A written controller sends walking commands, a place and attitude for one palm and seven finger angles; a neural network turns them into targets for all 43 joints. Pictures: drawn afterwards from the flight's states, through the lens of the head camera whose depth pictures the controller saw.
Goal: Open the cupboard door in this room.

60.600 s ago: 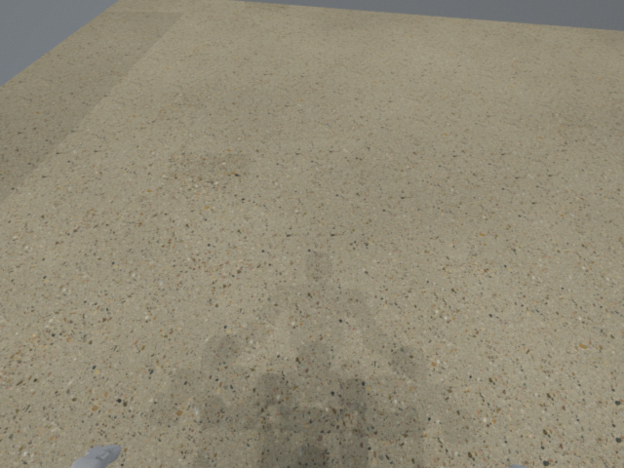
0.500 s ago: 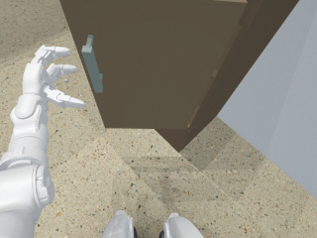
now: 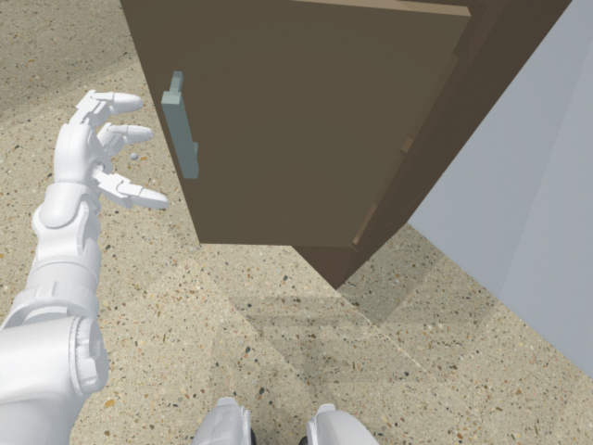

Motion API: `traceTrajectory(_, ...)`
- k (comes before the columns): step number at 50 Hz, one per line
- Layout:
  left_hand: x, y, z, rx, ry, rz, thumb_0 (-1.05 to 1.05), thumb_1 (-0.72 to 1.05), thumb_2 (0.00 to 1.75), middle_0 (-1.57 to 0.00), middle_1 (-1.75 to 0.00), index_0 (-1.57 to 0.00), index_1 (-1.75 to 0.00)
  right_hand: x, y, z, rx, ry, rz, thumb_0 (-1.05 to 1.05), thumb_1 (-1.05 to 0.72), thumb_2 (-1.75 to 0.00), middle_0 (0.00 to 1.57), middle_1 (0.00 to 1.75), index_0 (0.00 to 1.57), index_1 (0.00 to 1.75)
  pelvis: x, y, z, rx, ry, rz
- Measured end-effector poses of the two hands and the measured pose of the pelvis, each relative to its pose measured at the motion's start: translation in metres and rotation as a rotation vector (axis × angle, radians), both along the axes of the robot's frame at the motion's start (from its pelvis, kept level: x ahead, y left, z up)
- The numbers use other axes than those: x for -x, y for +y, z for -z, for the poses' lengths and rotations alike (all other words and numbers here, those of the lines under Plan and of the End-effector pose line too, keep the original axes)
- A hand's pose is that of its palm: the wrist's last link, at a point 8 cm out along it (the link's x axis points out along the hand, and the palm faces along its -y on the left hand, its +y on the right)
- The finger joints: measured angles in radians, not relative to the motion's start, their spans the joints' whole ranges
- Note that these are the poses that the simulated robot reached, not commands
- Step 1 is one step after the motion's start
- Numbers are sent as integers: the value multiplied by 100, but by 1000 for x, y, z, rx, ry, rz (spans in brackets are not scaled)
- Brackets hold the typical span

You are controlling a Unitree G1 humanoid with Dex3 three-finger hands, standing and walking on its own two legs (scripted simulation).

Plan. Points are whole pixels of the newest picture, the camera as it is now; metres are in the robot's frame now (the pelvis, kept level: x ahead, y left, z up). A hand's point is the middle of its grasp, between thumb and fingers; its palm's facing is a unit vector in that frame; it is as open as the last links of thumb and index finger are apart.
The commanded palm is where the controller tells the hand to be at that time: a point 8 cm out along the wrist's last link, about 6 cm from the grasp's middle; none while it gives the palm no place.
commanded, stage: move the hooked fingers beside the handle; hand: left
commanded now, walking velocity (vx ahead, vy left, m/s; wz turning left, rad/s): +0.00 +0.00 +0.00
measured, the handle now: (184, 129) +0.52 +0.13 +0.07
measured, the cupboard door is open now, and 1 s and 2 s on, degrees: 47 47 47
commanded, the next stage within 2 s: slide the fingers in behind the handle in 0.34 s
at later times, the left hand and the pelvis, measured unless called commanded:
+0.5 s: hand (138, 159) +0.47 +0.19 +0.07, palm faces -0.03 -1.00 -0.02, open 14.0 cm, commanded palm +0.45 +0.23 +0.07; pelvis -0.01 -0.01 +0.00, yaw +0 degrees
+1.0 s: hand (161, 159) +0.47 +0.16 +0.07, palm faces -0.03 -1.00 -0.01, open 14.0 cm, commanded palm +0.45 +0.20 +0.07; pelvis +0.00 -0.01 +0.00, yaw +0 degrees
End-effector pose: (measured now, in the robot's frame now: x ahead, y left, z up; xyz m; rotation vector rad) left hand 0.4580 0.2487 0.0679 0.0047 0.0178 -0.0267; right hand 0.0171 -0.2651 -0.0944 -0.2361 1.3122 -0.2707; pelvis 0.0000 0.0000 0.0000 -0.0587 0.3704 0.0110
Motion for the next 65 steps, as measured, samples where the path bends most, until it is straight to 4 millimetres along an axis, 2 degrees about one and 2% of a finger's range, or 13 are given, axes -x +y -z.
traceTrajectory(10,8,-1,-2,-8,15,-15,-1,-50,30,-30,-120,-30,-120,-16,3,0,-20,-60,-21,1,-91,-90,20,29,20,30,2,-1,-1,-6,-18,2)
traceTrajectory(21,7,-2,-2,-9,6,-4,-1,-50,30,-30,-120,-30,-120,-3,-2,5,-9,-21,-20,1,-91,-90,20,29,20,30,7,-5,2,-4,-11,-7)
traceTrajectory(29,4,-13,-1,-2,5,0,-1,-50,30,-30,-120,-30,-120,9,-5,5,-10,1,0,1,-91,-90,20,29,20,30,7,-6,2,-7,-9,-1)
traceTrajectory(37,2,-23,1,-3,10,-4,-1,-50,30,-30,-120,-30,-120,11,-4,5,-21,-3,8,1,-91,-90,20,29,20,30,6,-8,2,-10,-10,3)
traceTrajectory(47,3,-30,1,-6,4,-7,-1,-50,30,-30,-120,-30,-120,4,-3,7,-36,-18,3,1,-91,-90,20,29,20,30,4,-10,2,-13,-11,3)
traceTrajectory(65,3,-61,1,-8,-13,-5,-1,-50,30,-30,-120,-30,-120,-9,-4,11,-56,-51,-14,1,-91,-90,20,29,20,30,4,-11,3,-20,-13,0)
